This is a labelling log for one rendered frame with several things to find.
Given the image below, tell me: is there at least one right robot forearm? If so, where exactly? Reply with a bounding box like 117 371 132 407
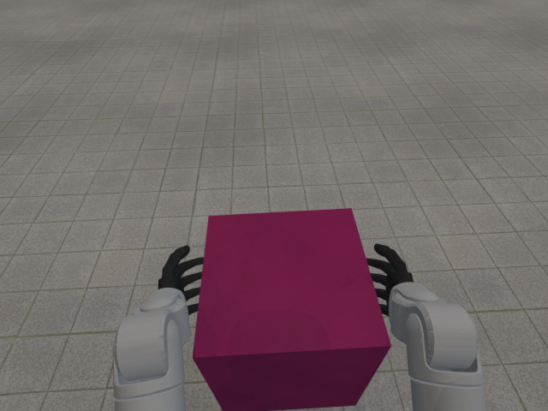
389 282 487 411

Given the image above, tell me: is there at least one robot left hand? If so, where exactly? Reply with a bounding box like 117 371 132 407
158 245 204 316

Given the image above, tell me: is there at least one left robot forearm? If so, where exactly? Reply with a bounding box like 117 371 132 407
113 288 191 411

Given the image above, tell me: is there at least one robot right hand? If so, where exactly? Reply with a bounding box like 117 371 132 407
366 244 414 316

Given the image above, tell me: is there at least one carton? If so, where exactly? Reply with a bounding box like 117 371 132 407
193 208 391 411

